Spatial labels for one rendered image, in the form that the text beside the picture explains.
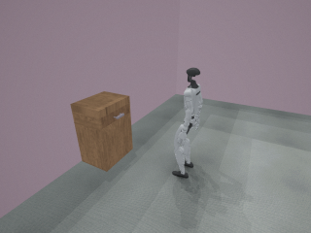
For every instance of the cabinet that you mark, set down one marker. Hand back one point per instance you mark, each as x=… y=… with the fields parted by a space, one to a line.
x=102 y=148

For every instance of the robot left hand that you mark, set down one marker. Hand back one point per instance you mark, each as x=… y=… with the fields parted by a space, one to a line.
x=183 y=136

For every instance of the robot left upper arm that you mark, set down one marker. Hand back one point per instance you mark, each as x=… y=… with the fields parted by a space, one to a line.
x=188 y=97

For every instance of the robot left forearm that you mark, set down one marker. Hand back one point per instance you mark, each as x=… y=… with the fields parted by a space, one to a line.
x=187 y=121

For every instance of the robot right forearm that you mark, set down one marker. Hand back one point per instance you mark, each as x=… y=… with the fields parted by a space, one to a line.
x=197 y=114

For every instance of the drawer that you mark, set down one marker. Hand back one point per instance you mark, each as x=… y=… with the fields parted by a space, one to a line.
x=110 y=118

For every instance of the robot right upper arm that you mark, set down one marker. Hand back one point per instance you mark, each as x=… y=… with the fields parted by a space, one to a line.
x=200 y=97

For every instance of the left robot shin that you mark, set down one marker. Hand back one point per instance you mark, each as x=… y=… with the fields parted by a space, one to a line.
x=180 y=158

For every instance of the robot shin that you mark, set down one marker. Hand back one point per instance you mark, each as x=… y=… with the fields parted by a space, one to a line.
x=187 y=153
x=180 y=158

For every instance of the robot right hand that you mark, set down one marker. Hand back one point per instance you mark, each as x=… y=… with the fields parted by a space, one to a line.
x=196 y=124

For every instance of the right robot shin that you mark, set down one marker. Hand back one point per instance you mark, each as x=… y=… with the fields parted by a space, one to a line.
x=187 y=153

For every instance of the handle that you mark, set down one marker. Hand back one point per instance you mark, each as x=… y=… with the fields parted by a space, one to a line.
x=121 y=115

